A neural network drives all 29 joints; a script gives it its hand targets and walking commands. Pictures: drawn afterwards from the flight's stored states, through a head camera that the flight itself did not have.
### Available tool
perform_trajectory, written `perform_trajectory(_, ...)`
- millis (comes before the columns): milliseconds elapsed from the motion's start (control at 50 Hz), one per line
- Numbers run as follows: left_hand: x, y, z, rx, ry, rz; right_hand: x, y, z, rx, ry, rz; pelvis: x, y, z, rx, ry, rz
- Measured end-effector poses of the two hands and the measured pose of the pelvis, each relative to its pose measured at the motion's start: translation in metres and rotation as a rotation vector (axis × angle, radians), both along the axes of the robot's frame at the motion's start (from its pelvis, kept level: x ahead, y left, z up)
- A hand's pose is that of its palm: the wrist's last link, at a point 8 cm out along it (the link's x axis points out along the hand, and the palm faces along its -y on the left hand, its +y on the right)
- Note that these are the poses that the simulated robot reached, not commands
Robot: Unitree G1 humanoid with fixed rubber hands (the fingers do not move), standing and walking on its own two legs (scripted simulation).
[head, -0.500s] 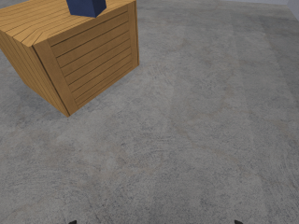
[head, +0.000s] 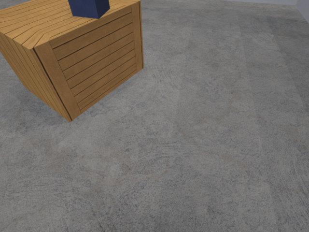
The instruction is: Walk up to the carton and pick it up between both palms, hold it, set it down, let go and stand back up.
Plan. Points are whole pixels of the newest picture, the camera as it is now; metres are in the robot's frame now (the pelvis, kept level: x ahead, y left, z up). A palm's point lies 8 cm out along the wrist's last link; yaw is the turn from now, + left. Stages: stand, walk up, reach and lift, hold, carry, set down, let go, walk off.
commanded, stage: stand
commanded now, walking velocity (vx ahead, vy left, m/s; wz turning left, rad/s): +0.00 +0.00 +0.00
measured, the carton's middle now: out of the picture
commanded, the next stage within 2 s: none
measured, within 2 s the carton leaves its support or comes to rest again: neither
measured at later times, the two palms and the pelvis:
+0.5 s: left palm out of the picture +0.04 +0.25 -0.12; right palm out of the picture +0.05 -0.25 -0.12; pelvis +0.00 +0.00 +0.00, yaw +0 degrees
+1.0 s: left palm out of the picture +0.03 +0.24 -0.13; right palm out of the picture +0.03 -0.25 -0.13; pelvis +0.01 +0.00 +0.00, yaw +0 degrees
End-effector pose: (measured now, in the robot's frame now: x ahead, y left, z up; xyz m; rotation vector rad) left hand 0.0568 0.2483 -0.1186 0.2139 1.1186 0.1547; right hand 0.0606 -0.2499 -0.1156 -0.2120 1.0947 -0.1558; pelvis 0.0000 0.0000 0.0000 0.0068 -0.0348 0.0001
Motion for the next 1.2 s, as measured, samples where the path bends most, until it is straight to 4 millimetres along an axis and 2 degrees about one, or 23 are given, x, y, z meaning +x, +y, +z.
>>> perform_trajectory(800,-0.025,0.001,-0.007,0.01,0.125,0.027,-0.026,-0.001,-0.008,0.002,0.119,-0.042,0.004,-0.001,0.004,0.004,0.005,-0.007)
perform_trajectory(1200,-0.023,-0.01,-0.01,-0.001,0.146,0.029,-0.033,0.0,-0.013,0.014,0.161,-0.061,0.008,-0.005,0.004,0.003,0.006,-0.008)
